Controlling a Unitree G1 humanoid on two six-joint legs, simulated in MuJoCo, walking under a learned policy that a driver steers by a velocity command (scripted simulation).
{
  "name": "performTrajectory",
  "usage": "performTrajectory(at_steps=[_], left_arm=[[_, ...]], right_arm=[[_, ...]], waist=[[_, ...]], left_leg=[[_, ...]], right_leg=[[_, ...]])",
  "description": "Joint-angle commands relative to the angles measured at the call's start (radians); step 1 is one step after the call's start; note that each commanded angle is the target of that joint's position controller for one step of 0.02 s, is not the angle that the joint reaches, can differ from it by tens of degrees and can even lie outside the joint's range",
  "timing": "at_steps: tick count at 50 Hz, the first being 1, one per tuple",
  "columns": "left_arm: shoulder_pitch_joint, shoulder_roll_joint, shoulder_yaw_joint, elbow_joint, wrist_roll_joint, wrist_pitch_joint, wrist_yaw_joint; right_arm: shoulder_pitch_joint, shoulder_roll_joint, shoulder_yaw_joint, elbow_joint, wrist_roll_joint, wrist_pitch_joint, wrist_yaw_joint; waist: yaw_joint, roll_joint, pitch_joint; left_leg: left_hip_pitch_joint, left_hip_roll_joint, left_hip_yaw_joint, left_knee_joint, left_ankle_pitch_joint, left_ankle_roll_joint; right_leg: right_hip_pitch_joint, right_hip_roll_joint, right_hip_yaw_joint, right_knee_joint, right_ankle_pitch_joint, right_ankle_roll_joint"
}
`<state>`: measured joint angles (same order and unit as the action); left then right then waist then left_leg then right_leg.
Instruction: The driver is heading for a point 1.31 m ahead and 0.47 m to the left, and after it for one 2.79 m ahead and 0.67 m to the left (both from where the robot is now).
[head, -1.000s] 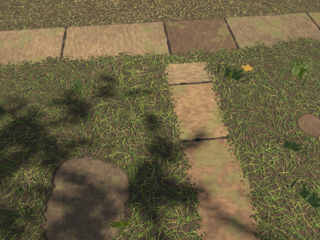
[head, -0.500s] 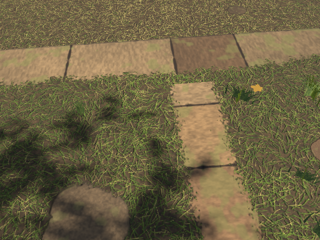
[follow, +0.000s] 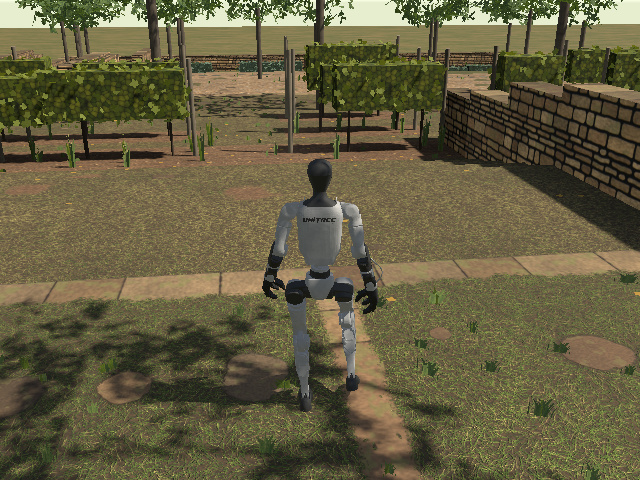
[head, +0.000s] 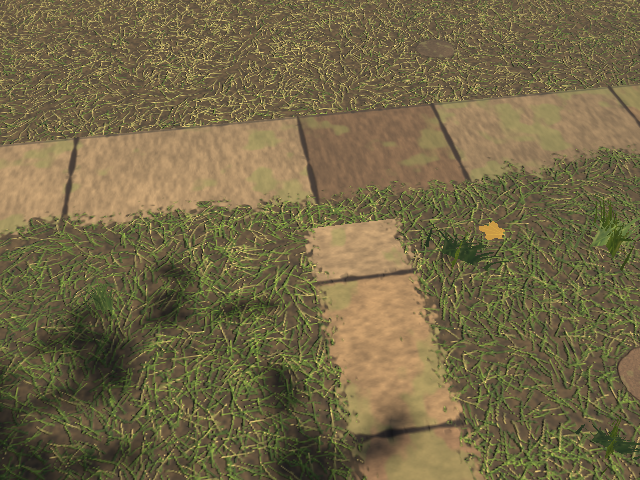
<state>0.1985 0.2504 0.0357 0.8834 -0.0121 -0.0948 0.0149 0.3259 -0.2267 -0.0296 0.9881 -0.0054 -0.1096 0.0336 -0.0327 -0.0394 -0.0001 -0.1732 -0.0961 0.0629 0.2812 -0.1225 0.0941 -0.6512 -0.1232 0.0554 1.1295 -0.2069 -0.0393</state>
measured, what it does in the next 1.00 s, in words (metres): walks ahead, turning left: right foot, then left foot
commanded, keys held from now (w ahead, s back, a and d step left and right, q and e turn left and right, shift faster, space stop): w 0.20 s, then w+q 0.80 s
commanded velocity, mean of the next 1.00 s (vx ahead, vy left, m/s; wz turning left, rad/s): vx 0.50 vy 0.00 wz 0.34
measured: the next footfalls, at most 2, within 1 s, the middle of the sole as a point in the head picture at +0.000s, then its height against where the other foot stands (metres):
right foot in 0.30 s outside the picture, level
left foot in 0.86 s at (266, 456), level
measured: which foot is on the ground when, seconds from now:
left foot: down 0.00-0.30, up 0.32-0.84, down 0.86-1.00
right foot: up 0.00-0.28, down 0.30-0.86, up 0.88-1.00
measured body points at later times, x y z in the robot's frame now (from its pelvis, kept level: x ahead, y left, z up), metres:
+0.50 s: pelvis +0.27 -0.08 +0.00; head +0.29 -0.09 +0.45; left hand +0.31 +0.19 -0.12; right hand +0.37 -0.34 -0.14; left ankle +0.26 +0.08 -0.65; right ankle +0.29 -0.17 -0.74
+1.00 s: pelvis +0.51 +0.03 -0.01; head +0.54 +0.06 +0.44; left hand +0.51 +0.33 -0.13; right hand +0.73 -0.17 -0.12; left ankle +0.54 +0.11 -0.74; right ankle +0.49 -0.15 -0.64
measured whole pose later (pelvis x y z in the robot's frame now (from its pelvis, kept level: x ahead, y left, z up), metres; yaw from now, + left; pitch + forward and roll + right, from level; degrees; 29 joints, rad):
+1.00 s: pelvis +0.51 +0.03 -0.01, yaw +24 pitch +2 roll +0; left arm 0.19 0.27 0.06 0.84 -0.02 -0.13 0.01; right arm 0.22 -0.26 -0.09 0.78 0.01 -0.06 0.03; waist -0.01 -0.01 0.05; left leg -0.35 -0.10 0.02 0.50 -0.18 0.11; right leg -0.45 -0.07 0.03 1.24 -0.38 -0.01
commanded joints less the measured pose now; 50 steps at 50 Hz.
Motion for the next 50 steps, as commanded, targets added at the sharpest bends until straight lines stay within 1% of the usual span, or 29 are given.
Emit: performTrajectory(at_steps=[1,5,8,10,12,13,14,15,16,17,18,20,22,24,29,33,37,38,40,41,42,43,44,45,46,47,48,49,50], left_arm=[[0.033,0.042,0.011,-0.043,0.012,0.005,0.006],[-0.126,0.029,0.006,-0.083,0.003,-0.005,-0.005],[-0.215,0.033,0.002,-0.111,-0.008,-0.008,-0.021],[-0.250,0.043,0.003,-0.133,-0.011,-0.015,-0.034],[-0.229,0.067,0.012,-0.141,-0.010,-0.026,-0.043],[-0.167,0.087,0.023,-0.128,-0.009,-0.032,-0.043],[-0.025,0.128,0.047,-0.086,-0.007,-0.036,-0.038],[0.183,0.210,0.074,-0.043,0.005,-0.040,-0.028],[0.289,0.306,0.098,-0.019,0.020,-0.029,-0.027],[0.296,0.209,0.073,-0.021,0.022,-0.029,-0.028],[0.206,0.148,0.053,-0.037,0.017,-0.032,-0.027],[0.055,0.084,0.033,-0.057,0.012,-0.034,-0.033],[0.016,0.054,0.026,-0.043,0.022,-0.039,-0.036],[0.034,0.070,0.034,-0.021,0.026,-0.044,-0.031],[0.068,0.108,0.047,0.005,0.032,-0.034,-0.004],[0.117,0.136,0.055,0.020,0.022,-0.021,0.010],[0.165,0.154,0.065,0.039,0.006,0.005,0.012],[0.158,0.163,0.068,0.037,0.002,0.011,0.013],[0.128,0.195,0.076,0.024,-0.004,0.021,0.017],[0.112,0.210,0.080,0.018,-0.006,0.029,0.020],[0.085,0.219,0.081,0.010,-0.011,0.035,0.021],[0.083,0.210,0.076,-0.007,-0.005,0.031,0.022],[0.161,0.044,0.030,-0.053,0.040,0.006,0.005],[0.118,0.079,0.024,-0.093,-0.005,-0.046,-0.011],[-0.011,0.135,0.040,-0.123,-0.044,-0.071,-0.019],[-0.033,0.131,0.036,-0.130,-0.037,-0.080,-0.016],[-0.023,0.133,0.042,-0.112,-0.010,-0.075,-0.006],[0.002,0.147,0.054,-0.109,0.005,-0.061,-0.004],[0.014,0.146,0.058,-0.113,0.010,-0.044,-0.006]], right_arm=[[-0.042,-0.135,-0.022,-0.057,0.002,-0.017,-0.019],[0.037,-0.161,-0.027,-0.039,0.018,-0.004,-0.033],[0.093,-0.168,-0.029,-0.017,0.025,0.006,-0.033],[0.111,-0.170,-0.031,-0.005,0.026,0.016,-0.034],[0.109,-0.177,-0.036,-0.003,0.028,0.028,-0.037],[0.090,-0.186,-0.037,-0.008,0.028,0.033,-0.038],[0.071,-0.172,-0.031,-0.018,0.023,0.037,-0.037],[0.048,-0.127,-0.012,-0.048,0.008,0.034,-0.035],[0.154,0.000,0.022,-0.063,0.015,0.014,-0.032],[0.152,-0.076,0.006,-0.045,0.038,-0.005,-0.031],[0.080,-0.151,-0.018,-0.067,0.059,-0.011,-0.031],[-0.003,-0.136,-0.028,-0.084,0.044,0.003,-0.043],[0.024,-0.096,-0.035,-0.080,0.041,0.034,-0.042],[0.024,-0.066,-0.037,-0.090,0.041,0.054,-0.039],[-0.103,-0.061,-0.045,-0.156,0.031,0.062,-0.030],[-0.247,-0.043,-0.035,-0.215,0.023,0.058,-0.004],[-0.347,-0.039,-0.031,-0.280,0.029,0.058,0.022],[-0.352,-0.044,-0.033,-0.292,0.030,0.059,0.028],[-0.312,-0.075,-0.049,-0.305,0.031,0.063,0.033],[-0.236,-0.104,-0.065,-0.295,0.034,0.066,0.032],[-0.097,-0.150,-0.092,-0.263,0.036,0.066,0.027],[0.071,-0.230,-0.132,-0.218,0.034,0.071,0.007],[0.078,-0.342,-0.147,-0.210,0.036,0.071,-0.009],[0.115,-0.312,-0.130,-0.245,0.018,0.054,-0.004],[0.095,-0.238,-0.112,-0.235,0.010,0.042,-0.001],[0.026,-0.194,-0.100,-0.244,0.021,0.034,-0.002],[-0.064,-0.158,-0.088,-0.267,0.025,0.032,-0.001],[-0.113,-0.130,-0.077,-0.285,0.019,0.031,-0.004],[-0.124,-0.127,-0.074,-0.292,0.015,0.031,-0.007]], waist=[[0.047,0.073,0.055],[-0.012,0.077,0.054],[-0.046,0.088,0.071],[-0.050,0.094,0.080],[-0.021,0.103,0.072],[0.021,0.114,0.044],[0.091,0.104,-0.036],[0.173,0.035,-0.192],[0.143,-0.226,-0.329],[0.158,-0.207,-0.362],[0.137,-0.139,-0.222],[0.080,-0.040,-0.084],[0.033,-0.065,-0.031],[0.017,-0.045,-0.003],[0.031,-0.017,0.043],[0.080,0.002,0.086],[0.104,0.000,0.113],[0.094,-0.007,0.108],[0.049,-0.047,0.053],[0.001,-0.067,0.002],[-0.081,-0.059,-0.073],[-0.156,0.005,-0.159],[-0.041,0.292,-0.210],[-0.066,0.239,-0.396],[-0.098,0.150,-0.265],[-0.056,0.090,-0.167],[-0.003,0.026,-0.108],[0.035,0.032,-0.086],[0.055,0.039,-0.074]], left_leg=[[-0.101,0.285,-0.217,-0.201,0.060,0.173],[-0.020,0.267,-0.164,-0.182,0.077,0.126],[0.068,0.295,-0.168,-0.148,0.051,0.120],[0.139,0.327,-0.183,-0.109,0.051,0.111],[0.163,0.347,-0.219,-0.050,0.088,0.097],[0.155,0.338,-0.221,0.014,0.182,0.085],[0.119,0.285,-0.189,0.167,0.314,0.063],[-0.050,0.216,-0.131,0.461,0.225,0.024],[-0.455,0.048,-0.042,0.834,-0.221,-0.050],[-0.559,0.063,-0.199,1.007,-0.423,-0.043],[-0.619,0.115,-0.215,1.053,-0.349,-0.029],[-0.554,0.194,-0.183,0.971,-0.193,-0.034],[-0.465,0.223,-0.179,0.911,-0.121,-0.037],[-0.479,0.224,-0.174,0.898,-0.075,-0.041],[-0.577,0.215,-0.181,0.687,0.111,-0.059],[-0.578,0.211,-0.100,0.502,0.193,-0.048],[-0.606,0.197,-0.038,0.412,0.102,-0.019],[-0.578,0.183,-0.015,0.396,0.058,-0.006],[-0.440,0.118,0.051,0.389,-0.040,0.030],[-0.330,0.076,0.077,0.389,-0.085,0.052],[-0.132,0.031,0.088,0.321,-0.045,0.086],[0.172,0.061,-0.027,0.266,-0.009,0.132],[0.491,0.325,-0.520,0.232,-0.009,0.272],[0.609,0.453,-0.929,0.033,-0.178,0.391],[0.545,0.419,-0.798,-0.002,-0.122,0.318],[0.397,0.375,-0.648,0.006,-0.045,0.273],[0.233,0.331,-0.538,0.002,0.051,0.236],[0.121,0.298,-0.469,-0.017,0.129,0.221],[0.057,0.280,-0.443,-0.039,0.157,0.216]], right_leg=[[-0.023,-0.043,0.004,-0.149,0.156,0.027],[0.011,0.002,-0.034,-0.427,0.305,0.036],[0.015,0.023,-0.046,-0.526,0.282,0.036],[0.008,0.031,-0.043,-0.575,0.219,0.016],[0.083,0.050,-0.043,-0.627,0.140,-0.006],[0.180,0.074,-0.060,-0.653,0.111,-0.019],[0.371,0.098,-0.075,-0.675,0.102,-0.042],[0.678,-0.043,0.065,-0.648,0.117,-0.104],[1.040,-0.289,0.477,-0.729,-0.018,-0.235],[1.027,-0.315,0.647,-0.815,-0.094,-0.250],[0.902,-0.291,0.490,-0.824,-0.066,-0.201],[0.655,-0.206,0.248,-0.896,0.050,-0.149],[0.534,-0.148,0.102,-0.955,0.133,-0.123],[0.506,-0.136,0.008,-0.975,0.249,-0.130],[0.546,-0.135,-0.120,-1.002,0.308,-0.129],[0.608,-0.150,-0.197,-1.007,0.300,-0.115],[0.742,-0.185,-0.242,-0.943,0.380,-0.102],[0.757,-0.189,-0.258,-0.911,0.457,-0.094],[0.765,-0.186,-0.289,-0.790,0.785,-0.073],[0.757,-0.179,-0.300,-0.670,0.934,-0.063],[0.703,-0.151,-0.318,-0.479,0.968,-0.040],[0.492,-0.106,-0.317,-0.196,0.738,0.007],[0.046,0.074,-0.262,0.168,-0.276,0.061],[-0.112,0.160,0.000,0.336,-0.410,0.057],[-0.215,0.105,0.041,0.328,-0.310,0.028],[-0.199,0.058,0.036,0.239,-0.211,0.009],[-0.115,0.019,0.033,0.154,-0.154,0.014],[-0.034,-0.005,0.038,0.092,-0.121,0.024],[0.015,-0.012,0.037,0.051,-0.105,0.035]])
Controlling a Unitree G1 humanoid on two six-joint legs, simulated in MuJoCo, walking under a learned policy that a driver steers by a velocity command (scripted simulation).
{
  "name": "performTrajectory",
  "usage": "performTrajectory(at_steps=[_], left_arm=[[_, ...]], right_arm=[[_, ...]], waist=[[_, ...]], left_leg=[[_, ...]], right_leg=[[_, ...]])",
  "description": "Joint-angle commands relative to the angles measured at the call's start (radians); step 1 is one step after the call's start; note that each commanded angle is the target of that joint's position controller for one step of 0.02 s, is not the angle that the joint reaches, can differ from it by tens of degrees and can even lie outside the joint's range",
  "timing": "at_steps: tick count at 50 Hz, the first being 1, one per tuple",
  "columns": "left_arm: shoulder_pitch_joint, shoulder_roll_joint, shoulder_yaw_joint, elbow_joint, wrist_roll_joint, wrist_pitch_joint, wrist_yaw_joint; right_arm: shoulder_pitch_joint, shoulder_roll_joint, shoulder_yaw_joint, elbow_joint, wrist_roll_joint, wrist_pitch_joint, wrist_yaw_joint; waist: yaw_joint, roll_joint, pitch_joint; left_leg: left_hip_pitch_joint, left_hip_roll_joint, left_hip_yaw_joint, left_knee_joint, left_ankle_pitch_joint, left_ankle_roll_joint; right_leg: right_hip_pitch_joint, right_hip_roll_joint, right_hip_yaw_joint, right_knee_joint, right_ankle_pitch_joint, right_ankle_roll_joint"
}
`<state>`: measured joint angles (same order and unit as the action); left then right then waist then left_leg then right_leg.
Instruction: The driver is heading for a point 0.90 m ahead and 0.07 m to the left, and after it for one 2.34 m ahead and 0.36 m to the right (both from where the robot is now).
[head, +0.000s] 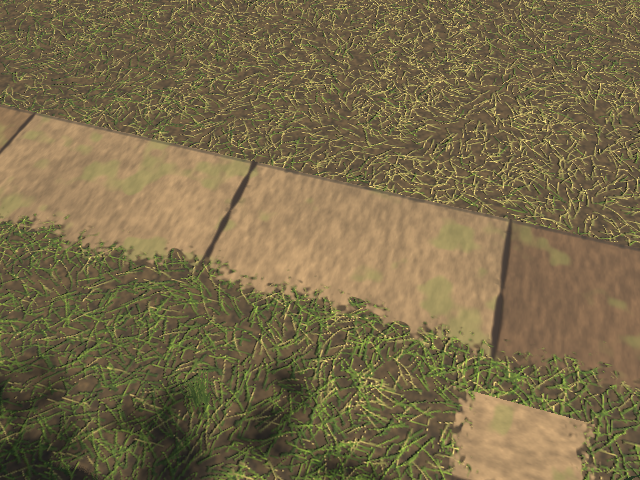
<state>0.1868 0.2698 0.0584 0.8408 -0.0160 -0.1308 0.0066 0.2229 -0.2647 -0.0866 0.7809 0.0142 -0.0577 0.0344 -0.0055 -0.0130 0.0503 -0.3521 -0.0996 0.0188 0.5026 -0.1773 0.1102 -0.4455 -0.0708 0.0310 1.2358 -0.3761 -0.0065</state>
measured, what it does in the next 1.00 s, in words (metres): walks ahead, turning left: right foot, then left foot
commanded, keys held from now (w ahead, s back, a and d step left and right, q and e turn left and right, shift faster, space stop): w+q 0.40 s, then w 0.54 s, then w+e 0.06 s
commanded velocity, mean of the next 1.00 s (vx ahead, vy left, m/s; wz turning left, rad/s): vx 0.50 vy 0.00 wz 0.36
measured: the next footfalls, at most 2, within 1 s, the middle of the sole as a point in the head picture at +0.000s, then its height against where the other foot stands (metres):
right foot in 0.36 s outside the picture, level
left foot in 0.86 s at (223, 434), level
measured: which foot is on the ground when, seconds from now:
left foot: down 0.00-0.38, up 0.40-0.84, down 0.86-1.00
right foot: up 0.00-0.34, down 0.36-0.86, up 0.88-1.00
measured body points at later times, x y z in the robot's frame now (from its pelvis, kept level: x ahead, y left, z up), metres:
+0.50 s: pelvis +0.28 -0.03 +0.00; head +0.30 -0.03 +0.45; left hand +0.35 +0.26 -0.09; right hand +0.44 -0.28 -0.11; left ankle +0.17 +0.07 -0.64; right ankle +0.35 -0.12 -0.73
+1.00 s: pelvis +0.50 +0.10 +0.01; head +0.52 +0.13 +0.46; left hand +0.48 +0.39 -0.12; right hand +0.73 -0.10 -0.09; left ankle +0.51 +0.20 -0.73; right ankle +0.49 -0.06 -0.64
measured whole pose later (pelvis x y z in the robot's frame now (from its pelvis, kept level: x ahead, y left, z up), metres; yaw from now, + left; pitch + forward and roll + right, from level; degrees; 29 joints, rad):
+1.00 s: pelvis +0.50 +0.10 +0.01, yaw +20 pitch +2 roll +0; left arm 0.28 0.30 0.05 0.84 -0.02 -0.09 -0.01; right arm 0.21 -0.26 -0.05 0.71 0.00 -0.07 0.03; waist 0.01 -0.04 0.01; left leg -0.32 -0.03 0.04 0.45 -0.17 0.06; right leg -0.47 -0.07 0.01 1.14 -0.36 -0.02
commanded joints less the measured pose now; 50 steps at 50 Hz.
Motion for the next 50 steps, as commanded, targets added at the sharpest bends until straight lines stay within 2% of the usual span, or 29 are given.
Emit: performTrajectory(at_steps=[1,5,8,12,15,17,18,19,20,21,22,23,24,26,28,30,32,34,38,40,41,42,43,44,45,46,47,48,50], left_arm=[[0.027,0.111,0.035,-0.079,0.021,0.003,0.003],[-0.106,0.071,0.023,-0.134,0.035,0.021,0.010],[-0.213,0.048,0.012,-0.168,0.025,0.015,-0.001],[-0.297,0.072,0.015,-0.211,0.011,0.002,-0.020],[-0.273,0.105,0.027,-0.219,0.008,-0.015,-0.031],[-0.124,0.139,0.048,-0.186,0.014,-0.026,-0.024],[0.026,0.185,0.063,-0.169,0.031,-0.028,-0.017],[0.173,0.267,0.086,-0.144,0.049,-0.017,-0.011],[0.180,0.206,0.072,-0.134,0.023,-0.008,-0.019],[0.134,0.127,0.051,-0.146,0.013,-0.001,-0.016],[0.087,0.100,0.040,-0.150,0.018,0.010,-0.015],[0.050,0.084,0.031,-0.140,0.023,0.016,-0.019],[0.032,0.068,0.023,-0.134,0.030,0.014,-0.021],[0.028,0.071,0.024,-0.116,0.026,0.007,-0.027],[0.042,0.104,0.033,-0.096,0.017,-0.001,-0.029],[0.056,0.130,0.040,-0.082,0.011,0.001,-0.027],[0.072,0.147,0.042,-0.070,0.004,0.010,-0.023],[0.106,0.163,0.043,-0.054,-0.003,0.020,-0.022],[0.173,0.186,0.044,-0.018,-0.015,0.040,-0.022],[0.170,0.200,0.047,-0.006,-0.019,0.051,-0.018],[0.154,0.205,0.045,-0.005,-0.022,0.056,-0.015],[0.162,0.181,0.036,-0.002,-0.019,0.058,-0.013],[0.151,0.130,0.012,-0.029,0.006,0.054,-0.009],[0.242,0.022,-0.023,-0.058,0.013,0.033,-0.014],[0.196,0.117,-0.001,-0.044,-0.007,0.016,-0.018],[0.120,0.158,0.011,-0.072,-0.025,0.008,-0.022],[0.079,0.148,0.008,-0.077,-0.018,0.009,-0.019],[0.068,0.140,0.011,-0.074,-0.003,0.016,-0.018],[0.109,0.109,0.011,-0.059,-0.007,0.046,-0.021]], right_arm=[[-0.015,-0.101,-0.019,-0.085,-0.001,-0.024,-0.013],[0.061,-0.150,-0.031,-0.072,0.004,-0.023,-0.040],[0.107,-0.146,-0.030,-0.066,0.010,-0.013,-0.047],[0.161,-0.146,-0.029,-0.050,0.015,-0.004,-0.050],[0.155,-0.150,-0.032,-0.055,0.014,0.007,-0.059],[0.113,-0.130,-0.025,-0.075,0.012,0.011,-0.059],[0.086,-0.083,-0.006,-0.100,0.000,0.006,-0.052],[0.213,-0.022,0.013,-0.119,0.019,-0.003,-0.053],[0.250,-0.078,0.012,-0.117,0.028,-0.007,-0.053],[0.175,-0.154,-0.007,-0.107,0.028,-0.002,-0.051],[0.104,-0.155,-0.007,-0.118,0.015,0.003,-0.051],[0.060,-0.134,-0.006,-0.130,0.002,0.001,-0.048],[0.056,-0.115,-0.007,-0.132,0.001,0.003,-0.043],[0.081,-0.072,0.002,-0.125,0.010,0.008,-0.037],[0.045,-0.056,0.010,-0.140,0.000,0.009,-0.037],[-0.009,-0.047,0.020,-0.154,-0.009,0.001,-0.033],[-0.076,-0.034,0.029,-0.165,-0.006,-0.009,-0.024],[-0.144,-0.031,0.034,-0.178,-0.001,-0.016,-0.016],[-0.235,-0.055,0.030,-0.214,0.010,-0.021,-0.002],[-0.215,-0.076,0.021,-0.216,0.008,-0.025,0.002],[-0.144,-0.096,0.009,-0.196,0.002,-0.026,0.000],[-0.008,-0.141,-0.016,-0.152,-0.005,-0.024,-0.007],[0.178,-0.218,-0.041,-0.119,-0.017,-0.020,-0.020],[0.226,-0.309,-0.054,-0.106,-0.019,-0.016,-0.021],[0.241,-0.218,-0.032,-0.104,-0.008,-0.017,-0.017],[0.176,-0.180,-0.016,-0.109,-0.006,-0.021,-0.016],[0.109,-0.151,-0.005,-0.116,-0.007,-0.022,-0.013],[0.053,-0.119,0.003,-0.120,-0.012,-0.023,-0.010],[0.009,-0.095,0.008,-0.115,-0.021,-0.036,-0.008]], waist=[[0.036,0.014,-0.114],[0.002,0.041,-0.065],[-0.044,0.086,-0.053],[-0.076,0.109,-0.047],[-0.051,0.136,-0.056],[0.032,0.152,-0.119],[0.104,0.098,-0.246],[0.088,-0.170,-0.415],[0.074,-0.289,-0.416],[0.091,-0.160,-0.263],[0.082,-0.070,-0.163],[0.059,-0.038,-0.087],[0.031,-0.053,-0.056],[0.005,-0.083,-0.049],[0.002,-0.073,-0.043],[0.013,-0.053,-0.049],[0.036,-0.052,-0.043],[0.064,-0.057,-0.033],[0.087,-0.078,-0.010],[0.055,-0.090,-0.020],[0.004,-0.086,-0.058],[-0.056,-0.062,-0.144],[-0.132,0.041,-0.287],[-0.078,0.305,-0.385],[-0.115,0.216,-0.383],[-0.100,0.175,-0.251],[-0.071,0.113,-0.184],[-0.041,0.092,-0.132],[0.010,0.114,-0.105]], left_leg=[[0.196,0.272,-0.375,-0.273,0.257,0.203],[0.120,0.218,-0.285,-0.286,0.318,0.176],[0.111,0.177,-0.264,-0.263,0.217,0.126],[0.182,0.211,-0.351,-0.199,0.143,0.108],[0.257,0.241,-0.438,-0.116,0.154,0.093],[0.236,0.190,-0.431,0.011,0.270,0.056],[0.125,0.138,-0.369,0.241,0.225,0.020],[-0.229,-0.004,-0.229,0.594,-0.122,-0.062],[-0.407,0.035,-0.225,0.763,-0.414,-0.073],[-0.463,0.086,-0.229,0.834,-0.331,-0.080],[-0.442,0.120,-0.185,0.831,-0.249,-0.083],[-0.412,0.143,-0.173,0.777,-0.200,-0.083],[-0.368,0.169,-0.172,0.730,-0.169,-0.078],[-0.308,0.182,-0.143,0.658,-0.150,-0.078],[-0.326,0.195,-0.124,0.561,-0.101,-0.087],[-0.332,0.213,-0.101,0.441,-0.005,-0.094],[-0.297,0.209,-0.071,0.305,0.095,-0.096],[-0.249,0.188,-0.041,0.196,0.159,-0.100],[-0.225,0.162,-0.023,0.081,0.116,-0.079],[-0.159,0.141,-0.006,0.029,0.062,-0.051],[-0.039,0.113,0.020,-0.017,0.073,-0.030],[0.165,0.095,0.029,-0.034,0.083,-0.002],[0.456,0.270,-0.168,-0.007,0.120,0.065],[0.740,0.492,-0.624,-0.109,-0.029,0.223],[0.718,0.489,-0.714,-0.176,-0.132,0.222],[0.610,0.454,-0.573,-0.188,-0.090,0.182],[0.484,0.407,-0.458,-0.203,-0.004,0.157],[0.374,0.375,-0.375,-0.237,0.063,0.142],[0.247,0.346,-0.278,-0.305,0.117,0.130]], right_leg=[[-0.175,-0.063,0.049,-0.100,0.077,0.017],[-0.195,-0.023,0.016,-0.353,0.271,0.061],[-0.142,0.029,0.011,-0.580,0.439,0.056],[-0.109,0.064,0.028,-0.709,0.450,0.039],[-0.055,0.077,0.041,-0.765,0.338,0.009],[0.162,0.080,0.019,-0.825,0.331,-0.037],[0.420,-0.048,0.124,-0.788,0.330,-0.101],[0.823,-0.287,0.512,-0.811,0.193,-0.260],[0.851,-0.374,0.761,-0.902,-0.007,-0.292],[0.717,-0.331,0.644,-0.927,-0.090,-0.249],[0.571,-0.284,0.503,-0.944,-0.025,-0.214],[0.437,-0.237,0.409,-0.978,0.067,-0.205],[0.356,-0.199,0.335,-1.007,0.133,-0.194],[0.281,-0.163,0.241,-1.050,0.221,-0.202],[0.279,-0.167,0.185,-1.079,0.320,-0.225],[0.299,-0.165,0.134,-1.090,0.391,-0.229],[0.300,-0.143,0.073,-1.093,0.415,-0.209],[0.301,-0.129,0.033,-1.085,0.405,-0.192],[0.388,-0.179,0.051,-1.048,0.388,-0.176],[0.423,-0.198,0.052,-0.994,0.466,-0.157],[0.416,-0.179,0.022,-0.909,0.598,-0.137],[0.371,-0.129,-0.028,-0.740,0.707,-0.110],[0.180,-0.075,-0.082,-0.437,0.511,-0.062],[-0.215,0.091,-0.074,-0.095,-0.117,-0.005],[-0.334,0.056,0.054,0.038,-0.202,-0.013],[-0.391,0.010,0.045,0.054,-0.119,-0.027],[-0.360,-0.030,0.025,0.012,-0.031,-0.026],[-0.318,-0.055,0.026,-0.044,0.026,-0.018],[-0.216,-0.079,0.037,-0.090,0.093,-0.007]])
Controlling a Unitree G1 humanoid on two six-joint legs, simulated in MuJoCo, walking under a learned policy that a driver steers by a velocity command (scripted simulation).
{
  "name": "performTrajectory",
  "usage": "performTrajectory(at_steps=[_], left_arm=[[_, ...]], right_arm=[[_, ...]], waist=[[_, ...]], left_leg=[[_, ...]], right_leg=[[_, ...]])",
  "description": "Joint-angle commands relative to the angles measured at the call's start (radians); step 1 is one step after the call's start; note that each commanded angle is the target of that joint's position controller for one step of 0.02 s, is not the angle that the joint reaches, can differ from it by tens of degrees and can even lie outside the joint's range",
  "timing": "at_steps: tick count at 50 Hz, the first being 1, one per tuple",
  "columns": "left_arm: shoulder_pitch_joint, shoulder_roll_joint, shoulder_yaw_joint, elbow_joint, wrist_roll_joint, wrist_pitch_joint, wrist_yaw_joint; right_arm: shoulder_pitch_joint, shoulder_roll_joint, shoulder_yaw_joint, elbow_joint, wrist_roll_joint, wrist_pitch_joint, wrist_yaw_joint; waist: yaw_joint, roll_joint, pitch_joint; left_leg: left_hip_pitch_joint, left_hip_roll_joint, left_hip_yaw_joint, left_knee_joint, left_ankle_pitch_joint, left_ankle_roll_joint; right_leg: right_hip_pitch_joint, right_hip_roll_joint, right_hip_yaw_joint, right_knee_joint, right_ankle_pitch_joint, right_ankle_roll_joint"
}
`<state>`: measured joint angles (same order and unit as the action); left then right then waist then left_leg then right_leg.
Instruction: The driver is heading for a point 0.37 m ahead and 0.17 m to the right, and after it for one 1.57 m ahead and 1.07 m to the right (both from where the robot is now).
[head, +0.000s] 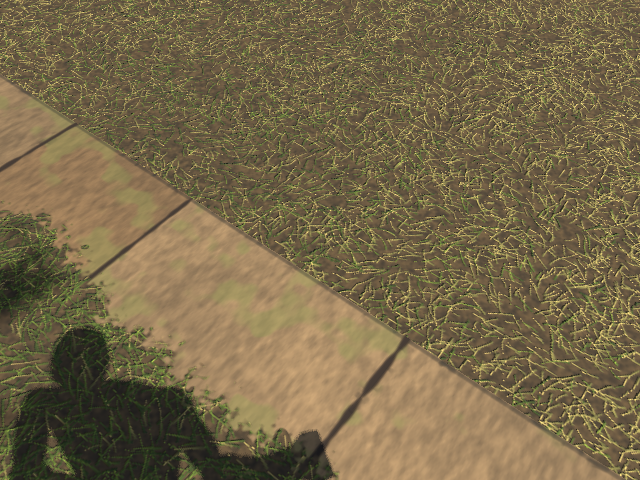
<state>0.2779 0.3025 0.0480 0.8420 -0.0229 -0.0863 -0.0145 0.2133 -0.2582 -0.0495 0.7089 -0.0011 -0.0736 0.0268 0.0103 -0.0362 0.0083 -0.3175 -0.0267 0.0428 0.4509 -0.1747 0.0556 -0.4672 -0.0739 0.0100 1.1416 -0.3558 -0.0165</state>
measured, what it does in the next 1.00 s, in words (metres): walks ahead, turning right: right foot, then left foot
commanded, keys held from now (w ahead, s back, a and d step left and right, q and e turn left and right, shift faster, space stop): w+e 1.00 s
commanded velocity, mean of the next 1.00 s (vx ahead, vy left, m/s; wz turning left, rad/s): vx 0.50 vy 0.00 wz -0.48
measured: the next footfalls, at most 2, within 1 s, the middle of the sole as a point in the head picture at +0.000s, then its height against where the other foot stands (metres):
right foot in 0.40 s outside the picture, level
left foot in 0.88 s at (357, 389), level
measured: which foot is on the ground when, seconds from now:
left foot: down 0.00-0.42, up 0.44-0.86, down 0.88-1.00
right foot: up 0.00-0.38, down 0.40-0.90, up 0.92-1.00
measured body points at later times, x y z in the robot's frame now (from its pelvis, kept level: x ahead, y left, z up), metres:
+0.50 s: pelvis +0.26 -0.08 -0.02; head +0.30 -0.09 +0.43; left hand +0.49 +0.14 -0.11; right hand +0.27 -0.37 -0.14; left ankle +0.15 +0.10 -0.64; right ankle +0.32 -0.16 -0.74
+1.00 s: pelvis +0.54 -0.12 -0.01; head +0.57 -0.12 +0.44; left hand +0.76 +0.08 -0.12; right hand +0.55 -0.43 -0.09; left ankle +0.65 -0.05 -0.74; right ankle +0.39 -0.18 -0.65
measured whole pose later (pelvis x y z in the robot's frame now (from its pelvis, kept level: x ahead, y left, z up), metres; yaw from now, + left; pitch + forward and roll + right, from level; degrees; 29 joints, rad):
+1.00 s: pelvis +0.54 -0.12 -0.01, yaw -33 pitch +2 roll +1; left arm 0.34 0.30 0.06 0.71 -0.03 -0.02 0.01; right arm 0.15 -0.26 -0.05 0.71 -0.01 -0.11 0.01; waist 0.02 -0.04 0.00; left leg -0.36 -0.02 0.02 0.51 -0.19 0.02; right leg -0.41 0.04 0.10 1.18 -0.42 -0.02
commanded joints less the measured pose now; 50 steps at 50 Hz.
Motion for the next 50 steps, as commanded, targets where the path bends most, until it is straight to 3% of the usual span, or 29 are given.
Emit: performTrajectory(at_steps=[1,5,9,14,16,17,18,19,20,21,22,23,24,25,26,27,30,35,38,40,42,43,44,45,46,47,48,49,50], left_arm=[[0.024,0.058,0.018,-0.057,-0.002,0.014,0.002],[-0.056,0.043,0.021,-0.085,0.001,0.032,0.006],[-0.160,0.022,0.013,-0.117,0.005,0.025,-0.013],[-0.292,0.009,0.003,-0.194,0.005,0.024,-0.042],[-0.300,0.021,0.007,-0.221,0.004,0.025,-0.055],[-0.279,0.034,0.014,-0.228,0.005,0.026,-0.058],[-0.224,0.055,0.027,-0.224,0.006,0.030,-0.058],[-0.099,0.092,0.049,-0.197,0.004,0.032,-0.055],[0.065,0.157,0.083,-0.159,0.002,0.036,-0.040],[0.153,0.279,0.114,-0.147,0.004,0.041,-0.018],[0.150,0.269,0.100,-0.171,-0.001,0.032,-0.021],[0.143,0.197,0.080,-0.168,0.008,0.027,-0.023],[0.095,0.160,0.070,-0.170,0.006,0.022,-0.020],[0.024,0.132,0.060,-0.184,0.005,0.023,-0.019],[-0.028,0.101,0.050,-0.202,0.013,0.022,-0.016],[-0.053,0.092,0.046,-0.218,0.020,0.023,-0.013],[-0.045,0.121,0.055,-0.216,0.016,0.016,0.001],[0.025,0.142,0.063,-0.192,0.002,0.028,0.024],[0.072,0.148,0.066,-0.173,-0.005,0.037,0.027],[0.082,0.140,0.065,-0.169,-0.005,0.042,0.031],[0.061,0.138,0.066,-0.175,-0.001,0.048,0.033],[0.048,0.115,0.059,-0.182,0.001,0.049,0.032],[0.041,0.063,0.040,-0.196,0.008,0.045,0.028],[0.136,-0.002,0.020,-0.220,0.005,0.038,0.029],[0.190,0.036,0.018,-0.234,-0.015,0.031,0.029],[0.129,0.128,0.040,-0.215,-0.019,0.035,0.030],[0.042,0.145,0.047,-0.229,-0.008,0.042,0.029],[0.004,0.132,0.048,-0.239,0.002,0.046,0.027],[-0.008,0.118,0.052,-0.245,0.004,0.049,0.022]], right_arm=[[0.018,-0.108,-0.033,-0.032,-0.005,-0.031,0.000],[0.051,-0.131,-0.044,0.015,-0.017,-0.045,-0.017],[0.061,-0.149,-0.045,0.041,-0.010,-0.042,-0.029],[0.135,-0.175,-0.055,0.093,0.006,-0.016,-0.037],[0.128,-0.190,-0.060,0.099,0.013,0.000,-0.042],[0.115,-0.206,-0.064,0.096,0.014,0.007,-0.047],[0.107,-0.222,-0.068,0.092,0.015,0.015,-0.053],[0.093,-0.229,-0.069,0.088,0.016,0.025,-0.059],[0.094,-0.217,-0.062,0.079,0.014,0.025,-0.065],[0.174,-0.109,-0.026,0.034,-0.018,0.004,-0.056],[0.163,-0.084,-0.005,0.014,-0.012,-0.039,-0.037],[0.044,-0.161,-0.027,-0.010,0.029,-0.065,-0.022],[-0.008,-0.155,-0.022,-0.029,0.039,-0.078,-0.019],[-0.016,-0.148,-0.022,-0.023,0.018,-0.079,-0.027],[-0.008,-0.161,-0.033,-0.018,-0.001,-0.069,-0.033],[0.010,-0.158,-0.036,-0.018,-0.006,-0.054,-0.033],[0.009,-0.121,-0.029,-0.027,-0.017,-0.026,-0.038],[-0.184,-0.078,-0.008,-0.073,-0.010,-0.032,-0.028],[-0.251,-0.101,-0.013,-0.095,0.006,-0.044,-0.014],[-0.249,-0.130,-0.025,-0.099,0.009,-0.053,-0.006],[-0.191,-0.150,-0.038,-0.089,0.012,-0.063,-0.004],[-0.111,-0.165,-0.049,-0.068,0.008,-0.067,-0.009],[0.009,-0.204,-0.064,-0.055,-0.010,-0.072,-0.017],[0.139,-0.287,-0.084,-0.041,-0.029,-0.067,-0.024],[0.184,-0.277,-0.086,-0.009,-0.008,-0.054,-0.014],[0.132,-0.185,-0.062,-0.030,0.002,-0.049,-0.016],[0.086,-0.148,-0.050,-0.037,0.000,-0.040,-0.020],[0.042,-0.128,-0.041,-0.035,-0.006,-0.034,-0.021],[0.016,-0.108,-0.033,-0.029,-0.010,-0.033,-0.023]], waist=[[0.005,0.130,-0.051],[-0.008,0.091,0.003],[-0.044,0.087,0.034],[-0.095,0.076,0.080],[-0.081,0.093,0.072],[-0.060,0.113,0.044],[-0.027,0.137,-0.002],[0.045,0.134,-0.071],[0.125,0.097,-0.158],[0.090,-0.140,-0.272],[0.073,-0.176,-0.423],[0.120,-0.084,-0.339],[0.096,-0.039,-0.214],[0.046,0.034,-0.128],[0.007,0.024,-0.089],[-0.020,0.004,-0.076],[-0.037,-0.004,-0.054],[0.037,-0.042,-0.023],[0.063,-0.057,-0.017],[0.052,-0.067,-0.019],[0.013,-0.098,-0.026],[-0.031,-0.096,-0.058],[-0.089,-0.048,-0.162],[-0.084,0.168,-0.311],[-0.067,0.383,-0.341],[-0.090,0.235,-0.205],[-0.094,0.156,-0.108],[-0.073,0.120,-0.046],[-0.052,0.135,-0.012]], left_leg=[[0.181,0.272,-0.261,-0.279,0.147,0.188],[0.182,0.270,-0.121,-0.322,0.226,0.169],[0.207,0.249,0.003,-0.335,0.239,0.124],[0.371,0.299,0.061,-0.281,0.293,0.101],[0.423,0.314,0.085,-0.210,0.456,0.081],[0.435,0.313,0.103,-0.148,0.632,0.068],[0.440,0.308,0.120,-0.054,0.815,0.054],[0.408,0.283,0.145,0.115,0.919,0.033],[0.257,0.242,0.161,0.353,0.812,-0.004],[-0.160,0.121,0.152,0.739,0.152,-0.066],[-0.396,-0.034,-0.070,0.953,-0.415,-0.086],[-0.502,0.032,-0.159,0.981,-0.351,-0.061],[-0.516,0.074,-0.140,0.914,-0.265,-0.042],[-0.465,0.113,-0.131,0.819,-0.205,-0.043],[-0.388,0.140,-0.129,0.747,-0.168,-0.051],[-0.331,0.148,-0.130,0.716,-0.146,-0.060],[-0.298,0.136,-0.101,0.594,-0.077,-0.105],[-0.234,0.068,-0.089,0.211,0.222,-0.127],[-0.195,0.038,-0.106,0.105,0.247,-0.118],[-0.171,0.031,-0.127,0.053,0.193,-0.099],[-0.092,0.028,-0.121,0.023,0.115,-0.067],[0.024,0.028,-0.105,-0.018,0.117,-0.042],[0.240,0.130,-0.187,0.001,0.097,0.012],[0.599,0.356,-0.518,-0.022,-0.005,0.135],[0.677,0.473,-0.863,-0.122,-0.267,0.219],[0.568,0.432,-0.765,-0.154,-0.384,0.180],[0.445,0.387,-0.599,-0.158,-0.307,0.138],[0.331,0.341,-0.484,-0.182,-0.189,0.122],[0.259,0.306,-0.399,-0.206,-0.103,0.112]], right_leg=[[-0.184,-0.074,0.061,-0.009,0.096,0.011],[-0.263,-0.050,0.113,-0.145,0.273,0.031],[-0.232,-0.026,0.062,-0.360,0.460,0.019],[-0.280,-0.012,-0.001,-0.495,0.392,-0.020],[-0.256,0.011,-0.042,-0.518,0.290,-0.048],[-0.197,0.041,-0.076,-0.520,0.236,-0.067],[-0.108,0.080,-0.110,-0.514,0.185,-0.087],[0.059,0.126,-0.133,-0.549,0.192,-0.116],[0.335,0.131,-0.077,-0.595,0.251,-0.158],[0.732,-0.130,0.363,-0.597,0.262,-0.303],[0.898,-0.277,0.836,-0.788,0.132,-0.436],[0.853,-0.246,0.719,-0.826,0.112,-0.370],[0.709,-0.205,0.573,-0.827,0.160,-0.328],[0.544,-0.161,0.464,-0.837,0.248,-0.296],[0.421,-0.129,0.393,-0.859,0.338,-0.281],[0.343,-0.106,0.367,-0.885,0.373,-0.280],[0.231,-0.073,0.288,-0.916,0.481,-0.289],[0.191,-0.005,0.228,-0.892,0.359,-0.217],[0.237,-0.034,0.298,-0.852,0.283,-0.204],[0.295,-0.057,0.366,-0.797,0.249,-0.191],[0.318,-0.064,0.413,-0.735,0.264,-0.170],[0.302,-0.029,0.402,-0.666,0.293,-0.146],[0.229,0.024,0.345,-0.471,0.269,-0.111],[-0.054,0.158,0.204,-0.134,-0.008,-0.039],[-0.290,0.146,0.163,0.080,-0.257,-0.015],[-0.353,0.086,0.184,0.168,-0.172,-0.004],[-0.349,0.053,0.144,0.174,-0.089,0.001],[-0.317,0.025,0.131,0.135,-0.028,0.004],[-0.285,-0.003,0.129,0.093,0.012,0.005]])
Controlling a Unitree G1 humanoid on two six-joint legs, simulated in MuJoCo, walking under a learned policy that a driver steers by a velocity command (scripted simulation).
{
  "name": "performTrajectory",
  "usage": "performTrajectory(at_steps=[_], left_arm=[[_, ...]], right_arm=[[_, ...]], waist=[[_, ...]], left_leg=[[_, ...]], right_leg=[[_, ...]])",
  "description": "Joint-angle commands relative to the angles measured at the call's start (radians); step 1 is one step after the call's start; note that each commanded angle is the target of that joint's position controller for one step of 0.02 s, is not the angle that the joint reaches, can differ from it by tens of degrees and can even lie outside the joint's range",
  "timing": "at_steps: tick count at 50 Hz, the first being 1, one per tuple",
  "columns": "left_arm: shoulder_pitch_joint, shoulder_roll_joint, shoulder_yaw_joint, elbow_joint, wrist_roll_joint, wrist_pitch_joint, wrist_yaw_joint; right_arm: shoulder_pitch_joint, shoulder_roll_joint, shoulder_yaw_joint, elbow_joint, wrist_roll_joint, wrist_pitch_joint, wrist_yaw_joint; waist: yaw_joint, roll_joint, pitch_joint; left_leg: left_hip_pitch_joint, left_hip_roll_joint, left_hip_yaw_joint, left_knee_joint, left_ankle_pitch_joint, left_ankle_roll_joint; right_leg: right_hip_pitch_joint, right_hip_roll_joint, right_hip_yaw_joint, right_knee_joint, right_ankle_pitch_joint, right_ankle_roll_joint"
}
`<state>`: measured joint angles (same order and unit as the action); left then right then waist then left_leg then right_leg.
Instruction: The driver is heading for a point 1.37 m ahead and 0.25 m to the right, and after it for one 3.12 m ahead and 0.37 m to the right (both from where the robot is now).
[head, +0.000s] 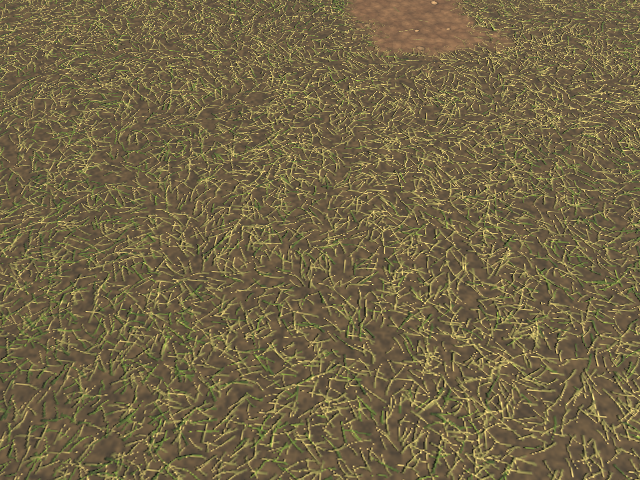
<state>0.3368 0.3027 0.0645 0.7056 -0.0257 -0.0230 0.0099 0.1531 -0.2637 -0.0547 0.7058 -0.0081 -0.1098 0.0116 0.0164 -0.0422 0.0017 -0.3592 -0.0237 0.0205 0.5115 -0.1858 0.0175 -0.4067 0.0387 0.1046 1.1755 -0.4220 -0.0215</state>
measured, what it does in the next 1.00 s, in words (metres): walks ahead, turning right: right foot, then left foot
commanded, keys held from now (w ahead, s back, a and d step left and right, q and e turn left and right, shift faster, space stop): w+e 0.56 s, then w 0.44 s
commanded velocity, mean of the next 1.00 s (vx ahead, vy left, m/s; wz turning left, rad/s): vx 0.50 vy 0.00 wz -0.45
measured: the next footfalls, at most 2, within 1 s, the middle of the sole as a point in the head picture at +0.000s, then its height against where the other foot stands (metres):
right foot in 0.40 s outside the picture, level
left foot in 0.90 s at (372, 389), level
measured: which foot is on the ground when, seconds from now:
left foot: down 0.00-0.42, up 0.44-0.88, down 0.90-1.00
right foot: up 0.00-0.38, down 0.40-0.94, up 0.96-1.00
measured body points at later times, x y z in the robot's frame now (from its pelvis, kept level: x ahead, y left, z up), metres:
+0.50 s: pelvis +0.25 -0.08 -0.01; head +0.29 -0.10 +0.44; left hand +0.51 +0.12 -0.09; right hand +0.24 -0.38 -0.13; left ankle +0.15 +0.11 -0.63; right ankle +0.30 -0.17 -0.73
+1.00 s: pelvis +0.55 -0.13 -0.01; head +0.57 -0.13 +0.44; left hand +0.71 +0.11 -0.13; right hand +0.59 -0.44 -0.09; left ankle +0.66 -0.08 -0.73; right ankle +0.35 -0.18 -0.66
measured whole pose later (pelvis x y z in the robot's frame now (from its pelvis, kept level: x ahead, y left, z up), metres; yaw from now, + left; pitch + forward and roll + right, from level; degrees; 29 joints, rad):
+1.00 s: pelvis +0.55 -0.13 -0.01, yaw -26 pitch +2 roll +0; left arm 0.36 0.30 0.05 0.77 -0.02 -0.04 0.00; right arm 0.13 -0.28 -0.04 0.73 0.00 -0.11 0.04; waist 0.03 -0.02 0.02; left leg -0.42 -0.03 0.03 0.55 -0.16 0.05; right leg -0.26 0.06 0.11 1.06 -0.47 -0.04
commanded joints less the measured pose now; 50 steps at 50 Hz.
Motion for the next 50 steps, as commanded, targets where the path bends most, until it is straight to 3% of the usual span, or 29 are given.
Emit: performTrajectory(at_steps=[1,3,6,11,15,18,19,20,21,22,23,24,25,26,27,29,32,36,39,42,44,45,46,47,48,49,50], left_arm=[[-0.057,0.099,0.034,-0.110,-0.001,-0.008,-0.008],[-0.060,0.062,0.027,-0.117,-0.003,0.002,-0.012],[-0.109,0.046,0.021,-0.137,0.004,0.006,-0.013],[-0.243,0.020,0.007,-0.162,0.004,-0.009,-0.042],[-0.332,0.021,0.006,-0.203,-0.002,-0.011,-0.066],[-0.270,0.071,0.031,-0.207,0.008,-0.003,-0.070],[-0.154,0.106,0.053,-0.181,0.008,0.001,-0.066],[0.023,0.163,0.086,-0.132,0.005,0.007,-0.052],[0.123,0.250,0.105,-0.108,-0.004,0.016,-0.028],[0.073,0.303,0.100,-0.149,-0.004,-0.003,-0.036],[0.081,0.208,0.075,-0.149,0.002,-0.017,-0.046],[0.049,0.176,0.063,-0.137,0.008,-0.029,-0.046],[-0.016,0.153,0.054,-0.141,0.008,-0.035,-0.045],[-0.073,0.125,0.045,-0.150,0.013,-0.036,-0.041],[-0.103,0.117,0.039,-0.162,0.024,-0.036,-0.036],[-0.111,0.114,0.037,-0.150,0.022,-0.042,-0.027],[-0.070,0.124,0.036,-0.113,0.021,-0.046,-0.009],[-0.009,0.135,0.035,-0.066,0.014,-0.045,-0.003],[0.038,0.143,0.037,-0.029,0.008,-0.045,-0.006],[0.057,0.147,0.040,-0.002,0.008,-0.033,-0.002],[0.035,0.151,0.042,0.003,0.009,-0.024,0.000],[0.025,0.135,0.035,0.000,0.013,-0.020,0.000],[0.022,0.098,0.017,-0.020,0.027,-0.019,0.002],[0.162,0.022,-0.005,-0.024,0.010,-0.034,-0.001],[0.134,0.068,-0.003,-0.017,0.006,-0.046,-0.003],[0.030,0.132,0.015,-0.035,-0.010,-0.050,-0.008],[-0.042,0.130,0.012,-0.053,-0.005,-0.053,-0.007]], right_arm=[[0.065,-0.098,-0.026,-0.020,-0.005,0.002,-0.009],[0.068,-0.108,-0.031,-0.003,0.000,-0.007,-0.008],[0.082,-0.145,-0.044,0.026,-0.002,-0.010,-0.010],[0.104,-0.179,-0.048,0.060,0.006,0.008,-0.018],[0.151,-0.215,-0.058,0.091,0.025,0.028,-0.017],[0.141,-0.259,-0.072,0.093,0.040,0.046,-0.024],[0.131,-0.267,-0.075,0.091,0.045,0.054,-0.028],[0.131,-0.243,-0.065,0.086,0.042,0.054,-0.033],[0.174,-0.134,-0.028,0.061,-0.011,0.047,-0.028],[0.207,-0.087,-0.002,-0.001,-0.005,0.013,-0.014],[0.078,-0.192,-0.026,-0.013,0.034,-0.016,-0.001],[0.020,-0.192,-0.024,-0.037,0.052,-0.030,0.004],[0.022,-0.175,-0.020,-0.024,0.033,-0.033,-0.005],[0.034,-0.182,-0.026,-0.015,0.010,-0.027,-0.010],[0.055,-0.182,-0.029,-0.010,0.005,-0.015,-0.008],[0.073,-0.158,-0.026,-0.001,-0.003,0.005,-0.008],[-0.003,-0.114,-0.009,-0.015,-0.009,0.016,-0.008],[-0.142,-0.083,0.008,-0.040,0.004,0.007,0.008],[-0.204,-0.105,0.004,-0.064,0.016,-0.001,0.021],[-0.197,-0.127,-0.005,-0.076,0.014,-0.008,0.032],[-0.117,-0.146,-0.017,-0.060,0.012,-0.012,0.030],[-0.004,-0.175,-0.034,-0.027,0.008,-0.014,0.024],[0.160,-0.225,-0.048,-0.004,-0.004,-0.016,0.019],[0.272,-0.302,-0.073,0.027,-0.010,-0.006,0.020],[0.294,-0.219,-0.051,0.038,0.018,-0.003,0.029],[0.226,-0.171,-0.036,0.030,0.024,0.001,0.024],[0.156,-0.156,-0.028,0.014,0.014,0.009,0.019]], waist=[[-0.041,0.163,0.007],[-0.034,0.163,0.012],[-0.037,0.124,0.019],[-0.085,0.105,0.047],[-0.105,0.105,0.084],[-0.039,0.147,0.022],[0.032,0.143,-0.042],[0.122,0.110,-0.132],[0.109,-0.111,-0.216],[0.033,-0.259,-0.380],[0.109,-0.090,-0.340],[0.091,-0.066,-0.200],[0.038,0.036,-0.119],[0.000,0.031,-0.082],[-0.028,0.003,-0.067],[-0.045,0.002,-0.058],[-0.020,0.001,-0.023],[0.047,-0.023,0.010],[0.072,-0.029,0.044],[0.057,-0.048,0.051],[0.008,-0.067,0.019],[-0.049,-0.049,-0.059],[-0.117,0.014,-0.209],[-0.087,0.289,-0.358],[-0.111,0.300,-0.346],[-0.116,0.201,-0.187],[-0.095,0.119,-0.100]], left_leg=[[0.250,0.280,-0.309,-0.293,-0.043,0.142],[0.223,0.272,-0.220,-0.329,0.043,0.158],[0.253,0.290,-0.128,-0.351,0.167,0.177],[0.300,0.266,0.040,-0.348,0.246,0.140],[0.393,0.302,0.094,-0.322,0.306,0.120],[0.449,0.307,0.153,-0.142,0.755,0.091],[0.430,0.290,0.179,0.020,0.876,0.075],[0.300,0.252,0.201,0.252,0.812,0.041],[-0.012,0.178,0.194,0.588,0.103,-0.002],[-0.350,-0.016,-0.003,0.878,-0.428,-0.040],[-0.458,0.043,-0.123,0.911,-0.350,-0.023],[-0.485,0.077,-0.105,0.854,-0.260,-0.003],[-0.427,0.119,-0.106,0.766,-0.187,-0.006],[-0.357,0.144,-0.108,0.684,-0.148,-0.016],[-0.299,0.156,-0.111,0.655,-0.122,-0.025],[-0.264,0.152,-0.088,0.587,-0.092,-0.056],[-0.277,0.142,-0.065,0.412,0.068,-0.089],[-0.191,0.095,-0.046,0.138,0.318,-0.081],[-0.214,0.085,-0.060,0.055,0.311,-0.052],[-0.226,0.075,-0.064,0.002,0.198,-0.007],[-0.112,0.043,-0.026,-0.031,0.125,0.030],[0.054,0.028,-0.007,-0.047,0.150,0.060],[0.332,0.157,-0.138,-0.001,0.204,0.124],[0.704,0.371,-0.577,-0.070,-0.021,0.286],[0.728,0.399,-0.783,-0.206,-0.240,0.287],[0.605,0.380,-0.660,-0.225,-0.316,0.241],[0.467,0.342,-0.545,-0.241,-0.254,0.214]], right_leg=[[-0.304,-0.132,0.022,0.036,0.100,0.010],[-0.298,-0.143,0.001,0.003,0.134,0.018],[-0.347,-0.154,0.002,-0.098,0.227,0.036],[-0.299,-0.140,-0.069,-0.373,0.443,0.024],[-0.277,-0.120,-0.126,-0.500,0.389,-0.013],[-0.122,-0.038,-0.202,-0.538,0.236,-0.075],[0.029,0.007,-0.225,-0.577,0.236,-0.106],[0.302,0.035,-0.203,-0.631,0.302,-0.147],[0.604,-0.181,0.117,-0.615,0.380,-0.218],[0.831,-0.378,0.709,-0.809,0.101,-0.424],[0.794,-0.364,0.665,-0.885,0.040,-0.365],[0.666,-0.330,0.526,-0.889,0.097,-0.325],[0.507,-0.285,0.417,-0.890,0.213,-0.293],[0.393,-0.248,0.335,-0.899,0.320,-0.276],[0.316,-0.226,0.300,-0.920,0.379,-0.272],[0.241,-0.210,0.241,-0.944,0.486,-0.281],[0.196,-0.177,0.141,-0.963,0.554,-0.262],[0.177,-0.145,0.083,-0.963,0.422,-0.206],[0.259,-0.195,0.130,-0.937,0.375,-0.204],[0.373,-0.249,0.176,-0.878,0.446,-0.186],[0.401,-0.239,0.168,-0.793,0.634,-0.160],[0.385,-0.185,0.126,-0.656,0.767,-0.135],[0.247,-0.125,0.077,-0.401,0.645,-0.098],[-0.134,0.037,-0.009,-0.019,0.167,-0.009],[-0.287,0.040,0.076,0.088,-0.151,-0.009],[-0.365,-0.019,0.069,0.137,-0.082,-0.015],[-0.354,-0.070,0.019,0.104,0.001,-0.018]])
